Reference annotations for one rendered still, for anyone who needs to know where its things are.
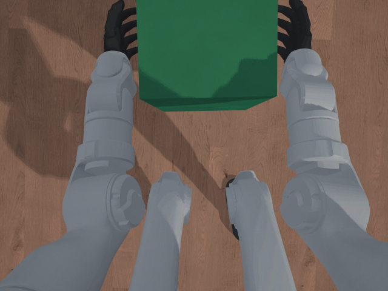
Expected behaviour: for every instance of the right robot foot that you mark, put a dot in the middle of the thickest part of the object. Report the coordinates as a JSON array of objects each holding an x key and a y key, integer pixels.
[{"x": 235, "y": 232}]

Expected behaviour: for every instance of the robot right hand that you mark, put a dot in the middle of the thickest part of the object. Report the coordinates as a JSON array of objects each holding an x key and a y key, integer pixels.
[{"x": 298, "y": 29}]

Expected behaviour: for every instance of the robot left upper arm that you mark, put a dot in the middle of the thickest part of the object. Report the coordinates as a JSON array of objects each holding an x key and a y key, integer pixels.
[{"x": 99, "y": 212}]

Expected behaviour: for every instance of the robot left hand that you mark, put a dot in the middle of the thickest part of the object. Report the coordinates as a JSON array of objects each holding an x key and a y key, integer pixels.
[{"x": 114, "y": 30}]

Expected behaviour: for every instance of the robot left thigh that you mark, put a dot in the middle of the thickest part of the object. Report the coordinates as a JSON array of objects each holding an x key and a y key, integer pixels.
[{"x": 157, "y": 262}]

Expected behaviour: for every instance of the right robot forearm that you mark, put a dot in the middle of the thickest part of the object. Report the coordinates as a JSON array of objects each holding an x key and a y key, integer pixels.
[{"x": 312, "y": 118}]

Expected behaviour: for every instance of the left robot forearm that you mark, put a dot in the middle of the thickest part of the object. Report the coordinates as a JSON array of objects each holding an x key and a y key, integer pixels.
[{"x": 108, "y": 122}]

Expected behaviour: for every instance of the carton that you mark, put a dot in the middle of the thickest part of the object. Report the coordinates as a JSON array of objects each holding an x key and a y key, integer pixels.
[{"x": 207, "y": 55}]

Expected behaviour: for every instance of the robot right upper arm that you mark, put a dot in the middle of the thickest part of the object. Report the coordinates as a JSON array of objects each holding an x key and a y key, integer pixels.
[{"x": 331, "y": 214}]

